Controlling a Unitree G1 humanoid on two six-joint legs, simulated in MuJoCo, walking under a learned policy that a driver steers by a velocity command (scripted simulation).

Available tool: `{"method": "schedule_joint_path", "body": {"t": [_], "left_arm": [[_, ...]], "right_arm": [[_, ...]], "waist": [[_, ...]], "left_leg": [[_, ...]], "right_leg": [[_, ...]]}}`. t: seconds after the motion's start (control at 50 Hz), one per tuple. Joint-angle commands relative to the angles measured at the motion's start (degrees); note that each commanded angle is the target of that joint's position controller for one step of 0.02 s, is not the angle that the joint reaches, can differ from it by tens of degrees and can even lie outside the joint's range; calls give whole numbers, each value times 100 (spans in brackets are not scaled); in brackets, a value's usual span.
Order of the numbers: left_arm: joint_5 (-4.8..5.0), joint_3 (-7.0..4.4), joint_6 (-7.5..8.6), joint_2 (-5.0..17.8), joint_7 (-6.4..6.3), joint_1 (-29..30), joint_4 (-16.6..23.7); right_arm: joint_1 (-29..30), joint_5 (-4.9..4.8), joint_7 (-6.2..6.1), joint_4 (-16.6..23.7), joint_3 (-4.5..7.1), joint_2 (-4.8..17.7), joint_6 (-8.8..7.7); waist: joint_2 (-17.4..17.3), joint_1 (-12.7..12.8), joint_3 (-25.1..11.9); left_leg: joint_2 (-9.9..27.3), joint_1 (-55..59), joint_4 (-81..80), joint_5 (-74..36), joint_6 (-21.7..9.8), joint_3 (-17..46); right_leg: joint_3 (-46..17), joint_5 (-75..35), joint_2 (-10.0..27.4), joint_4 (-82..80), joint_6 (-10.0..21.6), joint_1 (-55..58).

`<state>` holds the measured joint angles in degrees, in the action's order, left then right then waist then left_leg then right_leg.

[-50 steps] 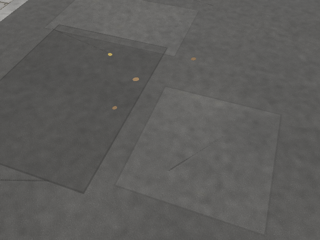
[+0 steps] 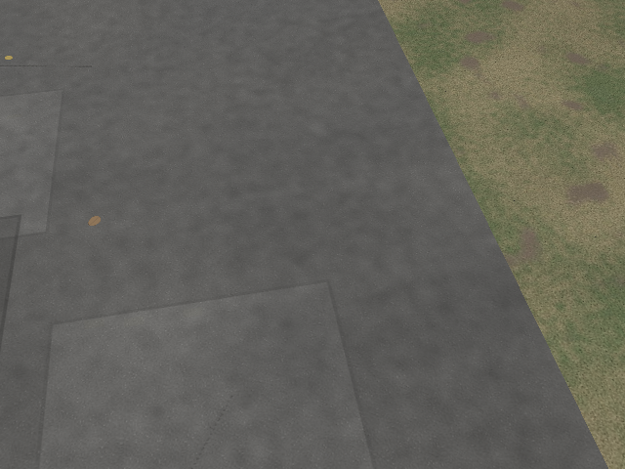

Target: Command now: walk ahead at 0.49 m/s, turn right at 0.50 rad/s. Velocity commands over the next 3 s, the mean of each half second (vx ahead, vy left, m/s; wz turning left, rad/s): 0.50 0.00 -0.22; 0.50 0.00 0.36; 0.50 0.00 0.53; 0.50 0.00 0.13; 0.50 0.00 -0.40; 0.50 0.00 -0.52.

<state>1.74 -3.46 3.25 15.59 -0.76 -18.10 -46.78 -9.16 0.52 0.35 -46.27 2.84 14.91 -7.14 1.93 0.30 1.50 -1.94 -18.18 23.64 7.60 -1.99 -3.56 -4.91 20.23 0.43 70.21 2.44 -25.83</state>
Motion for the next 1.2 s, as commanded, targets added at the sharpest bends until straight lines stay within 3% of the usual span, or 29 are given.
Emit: {"method": "schedule_joint_path", "body": {"t": [0.02,0.08,0.14,0.2,0.26,0.3,0.34,0.36,0.38,0.4,0.42,0.46,0.48,0.52,0.58,0.7,0.8,0.86,0.88,0.9,0.92,0.94,0.96,0.98,1.0,1.02,1.04,1.12,1.2], "left_arm": [[7,-54,-8,127,26,-184,448],[-76,4,-28,55,17,208,665],[-120,61,64,86,105,725,827],[-94,120,136,58,204,1389,998],[-38,105,146,188,270,1823,1233],[-50,59,165,319,302,1787,1300],[-107,-160,170,670,270,626,960],[-132,-334,148,1089,196,-451,719],[-195,-463,114,1797,153,-930,648],[-142,-345,138,1314,173,-1102,625],[-154,-234,172,1016,192,-682,663],[-147,-109,184,585,232,141,769],[-182,-71,214,426,244,357,785],[-195,-101,315,443,252,418,684],[-264,-162,397,554,176,198,444],[-230,-188,375,692,31,28,188],[-152,-230,219,792,-16,-354,-105],[-118,-278,87,992,-72,-178,-78],[-114,-299,41,1077,-107,-118,-46],[-108,-301,-13,1124,-135,-12,-14],[-110,-272,-1,1102,-166,-5,59],[-302,-51,128,387,-87,-485,308],[-190,50,399,331,18,-401,440],[36,-69,549,747,90,334,598],[55,-43,610,723,89,592,699],[-75,-59,603,693,35,640,655],[-183,-119,539,761,0,578,647],[-278,-106,287,522,-17,518,771],[-268,-9,294,312,-1,1433,1034]], "right_arm": [[-267,4,42,80,121,462,-86],[-454,-40,78,-121,198,697,-134],[-499,-94,60,-196,218,839,-65],[-773,-164,50,-295,212,971,21],[-1110,-221,58,-468,219,1092,125],[-1127,-251,44,-530,228,1162,209],[-1038,-240,17,-538,179,1097,276],[-1004,-136,-9,-426,74,872,260],[-1548,-40,36,-227,-159,147,136],[-1449,-165,65,-335,-77,538,-13],[-957,-330,87,-161,37,898,-68],[-510,-196,36,-91,40,790,-24],[-639,-171,34,-139,64,729,68],[-836,-195,39,-225,37,485,251],[-508,-203,0,-108,57,412,366],[418,-144,129,207,33,274,327],[1113,-156,305,656,-20,198,316],[984,-175,401,846,54,343,325],[625,-179,398,815,130,471,344],[-144,-199,376,656,269,702,353],[-1090,-192,282,441,473,1109,376],[-1521,-177,160,386,630,1782,404],[-1587,-164,180,515,548,1692,344],[-1523,-112,180,489,448,1279,318],[-1172,-152,167,529,390,1053,294],[-725,-173,162,640,331,872,296],[-438,-133,148,750,273,700,300],[-433,-116,49,838,314,852,268],[-780,-183,-71,756,345,958,330]], "waist": [[-583,-5,-252],[-418,-1,-58],[-395,-91,-10],[-461,-346,91],[-584,-447,193],[-682,-309,151],[-609,348,-521],[-242,794,-1243],[1320,532,-1919],[1072,678,-2371],[781,583,-1486],[201,228,-716],[265,16,-596],[250,-157,-476],[92,-117,-145],[87,187,183],[41,448,428],[270,213,161],[411,-2,-126],[390,-443,-545],[143,-899,-1054],[-1331,-582,-1659],[-1376,-545,-2587],[-860,-789,-1994],[-552,-609,-1295],[-129,-317,-847],[-169,-98,-630],[-365,128,-420],[-577,-206,-264]], "left_leg": [[1587,883,-1492,-184,-1026,1540],[1677,863,-1731,-660,-1227,1170],[1524,1018,-1736,-1002,-1125,678],[1392,1003,-1608,-910,-955,354],[1654,1492,-1422,-741,-856,463],[1800,1776,-1101,-1102,-756,490],[1455,1573,356,-2675,-497,91],[1155,605,1924,-2038,-243,-187],[199,-1789,4239,1228,147,-222],[166,-2474,5159,2480,85,763],[494,-2943,5364,2091,-25,788],[932,-2531,4732,1190,-31,657],[1081,-2142,4468,925,-15,733],[1088,-1801,4279,621,54,728],[979,-2236,3749,-18,135,997],[726,-2288,1992,-1522,89,744],[665,-2633,1332,-961,-118,366],[318,-1999,1231,-71,-388,-127],[81,-1434,1279,210,-506,-317],[-181,-401,1054,136,-678,-418],[-123,1261,795,-153,-931,44],[1426,3462,732,-170,-1783,2704],[2227,4383,-385,609,-2514,5331],[2007,4066,-586,543,-2083,4557],[1768,3189,-584,154,-1829,3676],[1503,2233,-636,-370,-1632,3034],[1313,1535,-766,-858,-1548,2630],[989,485,-1073,-1695,-1567,2007],[624,292,-953,-1260,-1213,1667]], "right_leg": [[-186,-320,644,-99,3,-975],[-222,-697,694,-889,-42,-1329],[28,-1623,716,-2015,-56,-1333],[441,-2096,558,-2955,-81,-928],[514,-1717,457,-3456,20,-907],[626,-1313,318,-3748,183,-644],[914,-1403,-75,-4145,436,1098],[166,-1510,542,-4027,728,2726],[-2613,-923,2090,-4527,1662,4711],[-3834,-531,2337,-5243,1867,4815],[-2945,-763,2116,-5250,1566,4184],[-1572,-1641,1589,-5470,1257,2682],[-1149,-1815,1423,-5684,1147,2217],[-691,-2071,1352,-6037,1163,1772],[-74,-2435,1347,-6272,1115,1746],[887,-2349,1262,-6440,762,2069],[1210,-2808,1562,-6034,643,3067],[1461,-4966,1611,-5210,456,3328],[1543,-5988,1577,-4625,380,3324],[1673,-6488,1429,-3594,256,3085],[1718,-5656,1187,-2155,37,2084],[1578,-1139,383,56,-325,-362],[219,1418,-402,1196,-367,-1589],[-202,966,-20,1293,-218,-2167],[-103,431,233,845,-115,-2187],[-38,100,464,334,-141,-1853],[-24,-105,611,-49,-193,-1417],[158,-618,607,-965,-498,-957],[242,-2018,296,-2774,-612,-799]]}}
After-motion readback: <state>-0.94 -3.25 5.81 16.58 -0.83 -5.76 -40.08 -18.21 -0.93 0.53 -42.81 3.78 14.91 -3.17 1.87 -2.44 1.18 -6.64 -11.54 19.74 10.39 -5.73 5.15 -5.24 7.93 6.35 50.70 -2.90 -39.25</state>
